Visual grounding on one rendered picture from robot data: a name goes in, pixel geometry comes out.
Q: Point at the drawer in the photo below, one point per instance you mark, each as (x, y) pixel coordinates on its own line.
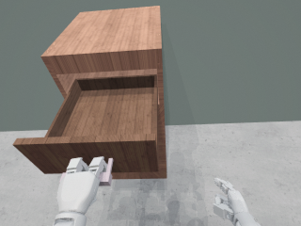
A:
(111, 117)

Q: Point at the robot left hand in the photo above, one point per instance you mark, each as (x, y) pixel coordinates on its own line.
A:
(78, 188)

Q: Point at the handle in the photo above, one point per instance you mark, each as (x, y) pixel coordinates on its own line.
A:
(105, 177)

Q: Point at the cabinet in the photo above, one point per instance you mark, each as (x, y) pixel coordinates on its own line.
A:
(112, 43)

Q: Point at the left robot forearm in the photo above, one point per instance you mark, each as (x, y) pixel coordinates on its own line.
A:
(70, 218)

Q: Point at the robot right hand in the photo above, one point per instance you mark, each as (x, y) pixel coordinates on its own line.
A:
(228, 207)

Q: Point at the right robot forearm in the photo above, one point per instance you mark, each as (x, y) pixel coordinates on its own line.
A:
(244, 219)

